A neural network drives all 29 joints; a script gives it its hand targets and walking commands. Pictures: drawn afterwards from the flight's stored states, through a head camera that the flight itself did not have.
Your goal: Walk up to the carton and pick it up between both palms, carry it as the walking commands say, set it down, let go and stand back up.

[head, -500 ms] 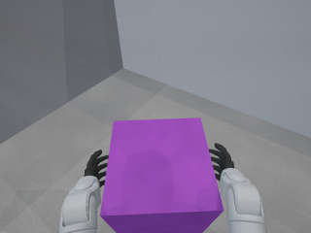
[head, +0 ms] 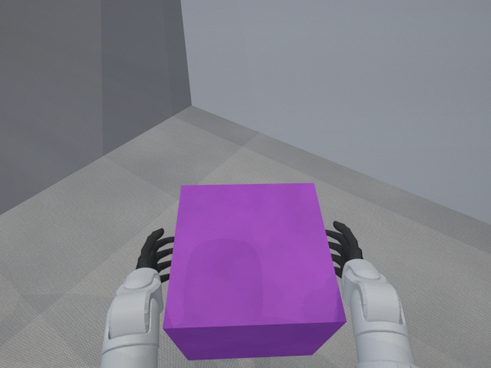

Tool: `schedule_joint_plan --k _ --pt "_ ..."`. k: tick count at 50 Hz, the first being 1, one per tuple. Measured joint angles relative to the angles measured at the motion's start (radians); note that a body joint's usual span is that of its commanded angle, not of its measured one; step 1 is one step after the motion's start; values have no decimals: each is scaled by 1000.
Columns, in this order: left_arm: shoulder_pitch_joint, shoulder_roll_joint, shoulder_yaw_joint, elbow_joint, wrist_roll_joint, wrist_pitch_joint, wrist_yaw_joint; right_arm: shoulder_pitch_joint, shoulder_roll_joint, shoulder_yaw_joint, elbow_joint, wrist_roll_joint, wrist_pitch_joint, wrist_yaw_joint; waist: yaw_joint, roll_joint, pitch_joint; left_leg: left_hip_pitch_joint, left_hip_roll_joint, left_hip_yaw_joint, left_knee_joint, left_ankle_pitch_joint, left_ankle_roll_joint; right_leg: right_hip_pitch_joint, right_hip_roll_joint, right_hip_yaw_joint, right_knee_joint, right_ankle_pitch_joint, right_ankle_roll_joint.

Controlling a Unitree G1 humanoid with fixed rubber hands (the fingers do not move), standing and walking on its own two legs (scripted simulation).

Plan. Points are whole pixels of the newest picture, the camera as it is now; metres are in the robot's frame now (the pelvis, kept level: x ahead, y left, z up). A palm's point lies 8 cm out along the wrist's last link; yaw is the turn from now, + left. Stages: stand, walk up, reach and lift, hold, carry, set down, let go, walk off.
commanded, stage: hold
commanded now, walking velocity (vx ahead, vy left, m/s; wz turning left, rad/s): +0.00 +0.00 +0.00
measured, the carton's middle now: (249, 273) +0.31 -0.01 -0.03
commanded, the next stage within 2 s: set down in 0.06 s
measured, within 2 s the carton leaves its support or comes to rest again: neither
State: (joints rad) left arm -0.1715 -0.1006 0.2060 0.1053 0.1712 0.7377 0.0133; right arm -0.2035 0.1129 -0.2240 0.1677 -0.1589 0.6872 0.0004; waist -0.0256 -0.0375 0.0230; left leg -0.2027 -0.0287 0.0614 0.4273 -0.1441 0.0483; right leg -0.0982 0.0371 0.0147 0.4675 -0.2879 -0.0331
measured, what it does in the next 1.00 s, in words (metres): stands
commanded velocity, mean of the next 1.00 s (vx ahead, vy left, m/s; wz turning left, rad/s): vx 0.00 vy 0.00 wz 0.00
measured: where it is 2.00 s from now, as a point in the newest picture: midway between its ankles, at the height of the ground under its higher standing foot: outside the picture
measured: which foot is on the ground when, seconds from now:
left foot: down 0.00-1.00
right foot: down 0.00-1.00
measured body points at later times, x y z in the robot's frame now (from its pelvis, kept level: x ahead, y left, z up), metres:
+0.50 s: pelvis -0.04 +0.00 -0.01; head -0.04 +0.01 +0.44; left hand +0.32 +0.16 +0.01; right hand +0.31 -0.18 +0.01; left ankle +0.06 +0.08 -0.74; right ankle -0.02 -0.10 -0.74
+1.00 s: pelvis -0.01 -0.01 -0.03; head +0.13 +0.00 +0.39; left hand +0.35 +0.15 -0.10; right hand +0.34 -0.18 -0.09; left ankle +0.06 +0.08 -0.74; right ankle -0.01 -0.10 -0.74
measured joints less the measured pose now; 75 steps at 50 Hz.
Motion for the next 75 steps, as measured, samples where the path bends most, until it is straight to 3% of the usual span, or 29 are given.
schedule_joint_plan --k 7,13,19,29,38,47,58,75 --pt "-141 -4 73 176 43 1 -17 -106 18 -90 139 -89 -7 22 -19 3 13 27 -5 -23 14 14 -3 30 0 -18 19 10 -5" --pt "-315 -23 166 387 144 -44 -27 -237 -1 -211 325 -168 -62 58 18 0 30 38 -16 -33 46 -12 -7 22 13 20 61 7 -11" --pt "-382 -27 226 472 198 -97 -28 -326 -13 -282 450 -222 -131 75 38 -1 55 10 -13 -24 63 -7 -3 -17 20 36 94 4 -12" --pt "-360 -10 226 458 175 -221 -42 -339 14 -298 455 -237 -254 65 45 7 90 -151 -8 -42 120 -7 -3 -166 28 18 134 -5 -8" --pt "-260 -11 159 384 108 -355 -34 -234 17 -206 346 -164 -351 47 42 15 55 -349 -7 -47 163 -23 -2 -358 29 11 170 -20 -6" --pt "-236 -9 142 368 70 -436 -22 -217 9 -184 330 -106 -418 37 35 18 -15 -550 -3 -49 241 -50 -6 -558 35 5 246 -47 -6" --pt "-321 4 170 383 74 -446 -25 -300 -6 -199 360 -72 -436 24 35 15 -80 -797 6 -59 401 -90 -14 -801 46 -15 408 -93 -13" --pt "-525 33 236 426 91 -385 -25 -504 -46 -256 425 -70 -388 18 34 14 -117 -1135 9 -60 676 -146 -13 -1139 49 -39 698 -167 -14"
